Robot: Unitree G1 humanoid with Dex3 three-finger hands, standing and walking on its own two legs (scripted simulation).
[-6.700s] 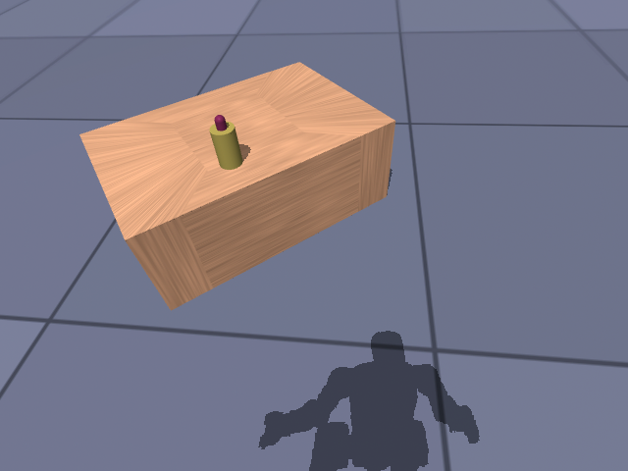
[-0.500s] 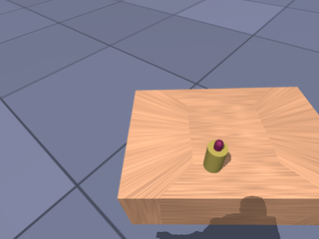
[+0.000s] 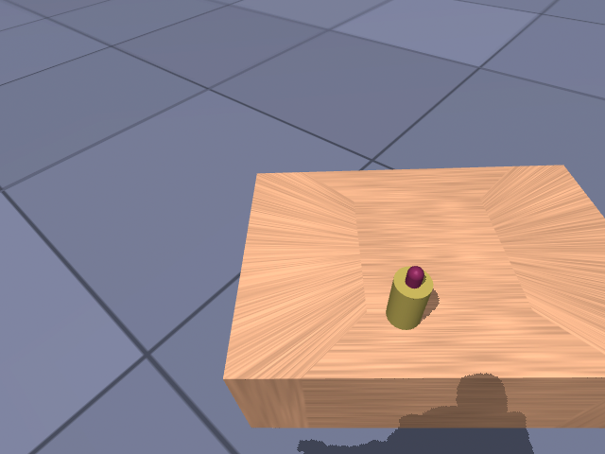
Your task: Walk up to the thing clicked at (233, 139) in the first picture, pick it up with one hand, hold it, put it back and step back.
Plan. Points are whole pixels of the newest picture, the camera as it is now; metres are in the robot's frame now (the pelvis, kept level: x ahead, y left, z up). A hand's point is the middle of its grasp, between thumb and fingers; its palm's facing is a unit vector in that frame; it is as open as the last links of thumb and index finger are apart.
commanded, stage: go down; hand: right
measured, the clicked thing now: (409, 293) +0.52 -0.20 -0.27
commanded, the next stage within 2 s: none
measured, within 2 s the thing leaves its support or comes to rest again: neither
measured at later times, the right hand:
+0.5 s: hand out of the picture +0.13 -0.26 -0.15, palm faces +0.03 +0.95 -0.31, open 14.7 cm
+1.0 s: hand out of the picture +0.15 -0.27 -0.15, palm faces +0.07 +0.95 -0.31, open 17.5 cm
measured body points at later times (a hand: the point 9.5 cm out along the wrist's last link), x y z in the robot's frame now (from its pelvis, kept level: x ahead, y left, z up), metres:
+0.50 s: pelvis -0.01 -0.01 -0.02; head +0.03 -0.01 +0.43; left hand +0.13 +0.29 -0.12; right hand +0.13 -0.31 -0.13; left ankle +0.01 +0.12 -0.75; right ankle -0.04 -0.13 -0.75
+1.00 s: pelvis +0.00 -0.01 -0.04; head +0.04 -0.01 +0.41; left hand +0.16 +0.27 -0.11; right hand +0.14 -0.32 -0.12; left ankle +0.01 +0.12 -0.75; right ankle -0.04 -0.13 -0.75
